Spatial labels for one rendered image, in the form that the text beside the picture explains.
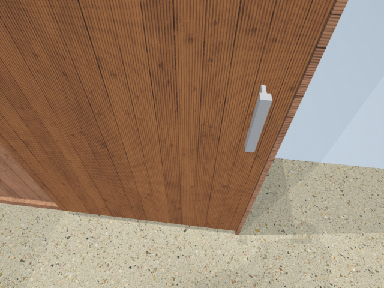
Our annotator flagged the handle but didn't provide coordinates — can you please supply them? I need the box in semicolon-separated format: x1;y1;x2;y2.
245;85;272;152

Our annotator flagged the wardrobe door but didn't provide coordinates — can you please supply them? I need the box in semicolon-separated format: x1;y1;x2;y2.
0;0;335;231
0;144;54;202

